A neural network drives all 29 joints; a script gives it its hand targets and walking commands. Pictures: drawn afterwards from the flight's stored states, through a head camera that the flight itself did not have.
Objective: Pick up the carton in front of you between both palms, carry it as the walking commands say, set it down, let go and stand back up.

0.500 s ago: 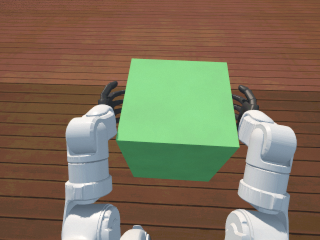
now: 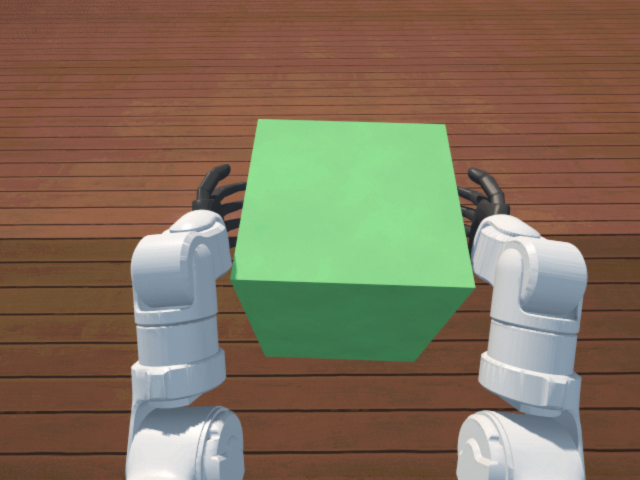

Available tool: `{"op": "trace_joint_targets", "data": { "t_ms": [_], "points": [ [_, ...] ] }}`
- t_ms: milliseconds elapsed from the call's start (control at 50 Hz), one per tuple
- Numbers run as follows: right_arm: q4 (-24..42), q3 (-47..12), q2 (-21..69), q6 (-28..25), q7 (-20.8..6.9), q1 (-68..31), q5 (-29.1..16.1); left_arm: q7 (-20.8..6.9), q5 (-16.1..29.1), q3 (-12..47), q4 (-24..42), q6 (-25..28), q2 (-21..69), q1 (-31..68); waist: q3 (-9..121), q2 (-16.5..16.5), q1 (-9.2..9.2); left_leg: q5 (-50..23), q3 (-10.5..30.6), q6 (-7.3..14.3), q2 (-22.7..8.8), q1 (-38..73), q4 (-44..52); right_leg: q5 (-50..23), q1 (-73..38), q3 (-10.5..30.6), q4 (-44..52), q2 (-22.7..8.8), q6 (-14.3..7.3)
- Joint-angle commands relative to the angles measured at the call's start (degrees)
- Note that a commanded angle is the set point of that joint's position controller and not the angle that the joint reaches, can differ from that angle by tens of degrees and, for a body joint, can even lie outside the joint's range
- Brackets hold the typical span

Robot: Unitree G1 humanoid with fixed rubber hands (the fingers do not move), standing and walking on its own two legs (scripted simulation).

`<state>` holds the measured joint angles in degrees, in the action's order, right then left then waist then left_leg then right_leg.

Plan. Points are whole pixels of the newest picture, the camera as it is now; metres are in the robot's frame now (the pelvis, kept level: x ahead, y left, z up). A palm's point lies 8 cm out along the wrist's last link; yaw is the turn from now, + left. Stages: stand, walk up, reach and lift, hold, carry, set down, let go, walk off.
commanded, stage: carry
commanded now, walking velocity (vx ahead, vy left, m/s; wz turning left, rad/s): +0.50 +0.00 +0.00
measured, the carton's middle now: (344, 253) +0.38 +0.00 +0.11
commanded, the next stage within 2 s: none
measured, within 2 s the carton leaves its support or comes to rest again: neither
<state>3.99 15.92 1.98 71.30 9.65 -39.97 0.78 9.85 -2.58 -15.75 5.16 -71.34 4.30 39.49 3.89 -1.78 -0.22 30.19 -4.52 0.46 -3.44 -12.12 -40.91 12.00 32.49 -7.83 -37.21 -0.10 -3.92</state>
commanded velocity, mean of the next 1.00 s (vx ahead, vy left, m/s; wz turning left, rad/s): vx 0.50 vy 0.00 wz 0.00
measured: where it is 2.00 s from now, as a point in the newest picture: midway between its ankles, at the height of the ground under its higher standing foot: (335, 226)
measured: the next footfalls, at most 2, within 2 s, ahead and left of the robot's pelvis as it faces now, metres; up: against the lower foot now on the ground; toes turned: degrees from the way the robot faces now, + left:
left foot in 0.40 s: +0.43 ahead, +0.11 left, +0.04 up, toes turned +6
right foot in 0.84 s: +0.67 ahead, -0.10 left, +0.06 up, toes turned -7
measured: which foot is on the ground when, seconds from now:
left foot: down 0.00-0.00, up 0.02-0.38, down 0.40-0.86, up 0.88-1.00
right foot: down 0.00-0.42, up 0.44-0.82, down 0.84-1.00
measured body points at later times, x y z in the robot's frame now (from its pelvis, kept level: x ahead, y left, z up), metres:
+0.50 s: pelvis +0.30 +0.03 +0.02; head +0.31 +0.03 +0.47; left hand +0.67 +0.16 +0.16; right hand +0.65 -0.15 +0.17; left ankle +0.38 +0.10 -0.69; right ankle +0.15 -0.09 -0.61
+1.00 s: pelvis +0.58 -0.02 +0.06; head +0.60 -0.03 +0.51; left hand +0.94 +0.14 +0.19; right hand +0.96 -0.16 +0.19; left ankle +0.51 +0.09 -0.56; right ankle +0.63 -0.10 -0.67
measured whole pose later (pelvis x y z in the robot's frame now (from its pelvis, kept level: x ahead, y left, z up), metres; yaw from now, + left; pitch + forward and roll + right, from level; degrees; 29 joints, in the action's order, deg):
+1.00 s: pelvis +0.58 -0.02 +0.06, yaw +0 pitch +4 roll +0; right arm 1.5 17.9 3.4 72.8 9.6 -38.9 2.6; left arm 10.0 -2.4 -15.0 1.4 -71.2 4.6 37.3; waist 2.6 -0.9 3.6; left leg 24.4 -1.1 2.0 -0.7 -32.4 -75.1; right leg 18.1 25.3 -7.6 -34.8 0.4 -4.1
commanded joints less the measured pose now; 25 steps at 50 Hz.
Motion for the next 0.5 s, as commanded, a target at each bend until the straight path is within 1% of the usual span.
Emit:
{"op": "trace_joint_targets", "data": {
  "t_ms": [0, 20, 40, 60, 80, 100, 120, 160, 200, 220, 280, 320, 340, 360, 380, 400, 420, 440, 460, 480],
  "points": [
    [1.11, -33.55, 45.68, 1.43, -5.79, -35.42, -14.9, -4.85, 14.59, 33.11, -2.83, -0.6, 42.78, 31.84, 28.99, 20.24, 4.83, -1.53, 2.03, -0.54, 7.91, -31.03, -34.93, -2.54, -48.72, 45.43, 16.92, -19.25, -13.49],
    [0.48, -33.71, 47.31, 1.39, -5.75, -36.5, -14.32, -5.36, 16.34, 34.35, -0.46, -0.6, 44.91, 34.73, 26.87, 14.72, 4.94, -1.21, 5.61, 1.02, 4.51, -35.95, -41.48, -7.24, -47.8, 40.51, 13.22, -19.41, -13.91],
    [0.31, -33.22, 48.68, 1.16, -5.81, -36.89, -13.85, -6.05, 18.28, 36.03, 0.97, -0.26, 47.84, 37.92, 25.58, 7.5, 5.16, -2.78, 6.15, 1.64, 2.82, -37.25, -42.63, -11.99, -44.66, 35.85, 11.4, -18.62, -13.06],
    [0.57, -33.19, 50.07, 0.84, -5.85, -37.17, -13.41, -6.66, 20.25, 37.62, 3.54, 0.28, 50.4, 41.58, 24.23, 3.88, 4.34, -4.57, 6.54, 2.08, 1.04, -37.03, -39.62, -11.56, -41.04, 31.56, 11.58, -17.42, -10.98],
    [1.38, -33.23, 51.01, 0.48, -5.81, -37.71, -13.03, -7.06, 21.75, 38.96, 5.64, 0.87, 52.34, 44.77, 23.78, 4.58, 3.32, -6.01, 6.68, 2.07, 0.06, -36.15, -36.34, -8.16, -38.8, 28.48, 12.85, -16.26, -9.21],
    [2.16, -33.41, 51.23, 0.17, -5.58, -38.25, -12.63, -7.29, 22.98, 39.78, 6.92, 1.28, 53.23, 46.32, 23.98, 5.99, 2.95, -7.1, 5.98, 1.84, -0.02, -35.12, -34.45, -5.81, -37.65, 26.36, 13.98, -15.74, -8.4],
    [2.65, -33.66, 51.09, -0.07, -5.25, -37.97, -12.22, -7.42, 23.63, 40.12, 7.65, 1.54, 53.2, 46.48, 23.99, 7.37, 3.08, -8.21, 4.99, 1.54, 0.11, -34.98, -33.17, -5.04, -37.0, 24.85, 14.8, -15.35, -8.5],
    [3.65, -34.15, 49.73, -0.35, -4.54, -36.91, -11.75, -7.32, 23.89, 40.28, 8.09, 1.63, 51.68, 44.91, 23.38, 8.06, 3.25, -10.44, 3.81, 0.78, -0.28, -36.62, -28.74, -5.98, -37.34, 21.92, 15.86, -14.83, -9.42],
    [4.1, -34.23, 47.65, -0.09, -4.06, -35.48, -11.48, -6.9, 23.22, 39.69, 7.56, 1.31, 49.44, 42.37, 22.43, 7.55, 3.8, -12.3, 3.0, 0.1, -0.84, -36.79, -21.36, -8.7, -37.62, 18.8, 16.34, -14.43, -9.88],
    [3.83, -34.19, 46.8, 0.18, -3.96, -34.49, -11.32, -6.7, 22.73, 39.21, 6.84, 1.06, 48.35, 40.82, 21.88, 7.81, 4.1, -13.76, 2.4, 0.04, -0.79, -35.23, -17.3, -10.38, -37.02, 16.82, 16.36, -13.78, -9.45],
    [1.48, -33.7, 45.63, 1.04, -4.31, -32.29, -10.68, -6.53, 20.89, 37.75, 3.25, 0.25, 46.46, 37.11, 19.16, 9.49, 4.43, -17.65, -1.37, 0.65, 0.93, -29.78, -5.77, -17.64, -35.62, 12.05, 16.38, -11.96, -7.37],
    [-0.41, -33.29, 45.98, 1.34, -4.88, -31.93, -10.56, -6.63, 19.54, 36.82, 1.06, -0.04, 46.35, 35.95, 17.64, 10.6, 3.97, -17.88, -4.22, 1.56, 2.74, -25.0, 0.43, -22.89, -34.96, 9.3, 14.8, -11.24, -5.58],
    [-0.98, -33.27, 46.4, 1.37, -5.16, -32.52, -10.8, -6.7, 19.05, 36.5, 0.52, -0.07, 46.47, 36.04, 17.87, 11.07, 2.7, -17.3, -5.95, 2.26, 4.56, -20.06, 3.3, -29.47, -33.82, 7.7, 12.02, -10.97, -4.43],
    [-1.63, -33.15, 46.93, 1.32, -5.4, -33.0, -11.19, -6.73, 18.73, 36.31, 0.12, -0.12, 46.63, 36.41, 19.5, 10.95, -0.04, -17.96, -8.52, 2.87, 7.07, -12.02, 6.57, -36.65, -32.05, 5.08, 5.85, -10.45, -2.87],
    [-2.85, -32.73, 47.13, 1.18, -5.55, -32.21, -11.63, -6.72, 18.19, 36.1, -0.24, -0.19, 46.74, 36.58, 23.67, 7.75, -2.8, -18.66, -9.27, 3.43, 8.22, 1.05, 9.63, -37.63, -27.76, 1.8, -4.38, -8.57, -0.65],
    [-3.38, -32.32, 47.59, 1.07, -5.7, -31.7, -11.87, -6.57, 17.28, 35.61, -0.8, -0.23, 46.25, 36.98, 28.89, 2.04, -4.99, -10.51, 4.25, 4.91, -0.72, 15.77, 10.6, -20.71, -16.78, 1.93, -17.47, -7.55, 1.85],
    [-3.56, -32.62, 47.18, 0.68, -5.64, -33.3, -12.21, -6.47, 16.85, 34.78, -1.14, -0.43, 47.17, 35.36, 31.91, -14.81, -3.65, -9.31, 36.99, 13.34, -16.74, 27.2, 17.44, 7.56, 2.11, 4.06, -31.56, 1.57, 3.78],
    [-3.43, -33.2, 49.39, 0.38, -5.89, -34.09, -12.86, -6.17, 16.22, 34.3, -0.84, -0.21, 46.48, 38.11, 29.14, -14.38, -4.26, -16.31, 42.77, 16.11, -16.91, 27.47, 20.39, 16.38, 9.99, 8.62, -41.49, 3.08, 2.79],
    [-1.15, -34.23, 51.06, -0.04, -6.32, -36.1, -14.7, -6.06, 16.13, 34.2, -0.85, 0.04, 48.4, 39.05, 27.19, -9.29, -3.86, -23.29, 37.13, 15.95, -16.18, 25.82, 17.78, 15.66, 13.76, 9.63, -45.55, 1.0, 1.77],
    [1.87, -36.25, 53.61, -0.67, -6.85, -39.58, -16.91, -5.99, 15.98, 34.17, 0.4, 0.46, 49.52, 39.61, 26.11, -2.89, -3.91, -29.2, 31.71, 14.96, -15.4, 23.03, 15.44, 13.86, 14.5, 9.87, -45.73, -0.84, 1.51]
  ]
}}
